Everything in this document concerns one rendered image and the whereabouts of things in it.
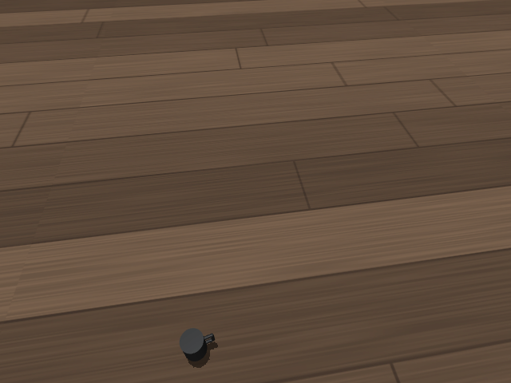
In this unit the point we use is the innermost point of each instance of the mug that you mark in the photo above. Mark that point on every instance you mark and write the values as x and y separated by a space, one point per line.
193 344

